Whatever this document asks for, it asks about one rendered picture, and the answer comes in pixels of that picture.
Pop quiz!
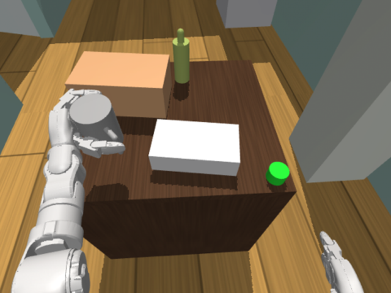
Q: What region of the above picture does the right robot hand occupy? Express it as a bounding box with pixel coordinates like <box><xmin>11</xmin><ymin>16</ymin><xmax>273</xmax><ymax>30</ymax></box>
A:
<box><xmin>320</xmin><ymin>231</ymin><xmax>364</xmax><ymax>293</ymax></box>

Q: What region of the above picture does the left robot arm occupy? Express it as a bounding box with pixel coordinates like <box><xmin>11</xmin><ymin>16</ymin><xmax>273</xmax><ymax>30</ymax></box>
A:
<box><xmin>11</xmin><ymin>145</ymin><xmax>90</xmax><ymax>293</ymax></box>

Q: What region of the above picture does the left robot hand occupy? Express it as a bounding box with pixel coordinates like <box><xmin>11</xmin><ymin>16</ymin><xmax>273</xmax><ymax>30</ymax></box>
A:
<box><xmin>48</xmin><ymin>89</ymin><xmax>125</xmax><ymax>158</ymax></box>

